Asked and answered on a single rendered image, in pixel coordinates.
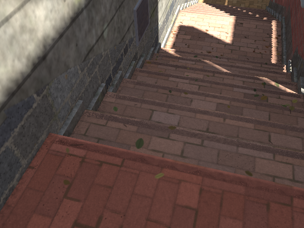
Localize stairs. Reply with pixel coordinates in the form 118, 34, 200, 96
70, 47, 304, 189
183, 2, 278, 21

